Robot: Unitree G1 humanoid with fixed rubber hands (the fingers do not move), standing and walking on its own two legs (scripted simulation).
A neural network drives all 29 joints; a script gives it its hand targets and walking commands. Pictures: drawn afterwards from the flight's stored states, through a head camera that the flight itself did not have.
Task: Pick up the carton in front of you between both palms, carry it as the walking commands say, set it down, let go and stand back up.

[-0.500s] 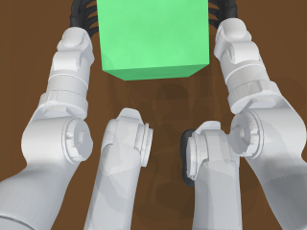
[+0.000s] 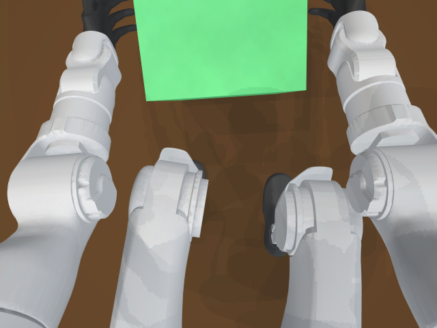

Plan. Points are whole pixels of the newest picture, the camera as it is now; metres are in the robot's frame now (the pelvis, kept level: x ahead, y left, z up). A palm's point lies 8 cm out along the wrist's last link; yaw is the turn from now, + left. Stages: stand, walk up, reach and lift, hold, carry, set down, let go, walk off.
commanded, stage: set down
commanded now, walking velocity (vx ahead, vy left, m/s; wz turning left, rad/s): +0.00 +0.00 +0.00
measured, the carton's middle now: (222, 35) +0.51 +0.06 -0.24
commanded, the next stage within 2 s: let go in 1.18 s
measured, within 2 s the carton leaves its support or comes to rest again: neither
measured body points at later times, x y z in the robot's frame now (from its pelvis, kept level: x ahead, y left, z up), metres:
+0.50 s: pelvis +0.01 +0.00 +0.06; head +0.33 +0.03 +0.37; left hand +0.50 +0.27 -0.06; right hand +0.57 -0.11 -0.06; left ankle +0.12 +0.12 -0.33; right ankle +0.11 -0.11 -0.33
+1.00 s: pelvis +0.03 +0.00 +0.19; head +0.33 +0.02 +0.52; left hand +0.50 +0.28 +0.09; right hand +0.57 -0.12 +0.08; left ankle +0.12 +0.12 -0.33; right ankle +0.11 -0.11 -0.33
